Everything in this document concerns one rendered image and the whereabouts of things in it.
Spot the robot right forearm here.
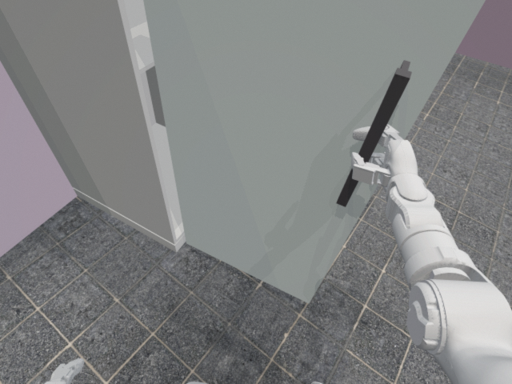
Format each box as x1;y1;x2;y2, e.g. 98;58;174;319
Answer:
386;174;512;317

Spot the fridge door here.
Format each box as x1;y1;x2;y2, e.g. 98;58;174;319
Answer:
143;0;485;303

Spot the right robot upper arm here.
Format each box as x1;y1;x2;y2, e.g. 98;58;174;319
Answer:
406;279;512;384

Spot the robot left hand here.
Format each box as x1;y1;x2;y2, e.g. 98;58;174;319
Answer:
45;358;84;384

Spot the robot right hand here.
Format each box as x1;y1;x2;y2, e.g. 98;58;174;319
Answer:
351;124;418;192

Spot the handle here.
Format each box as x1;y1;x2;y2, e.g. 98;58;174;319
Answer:
337;60;412;207

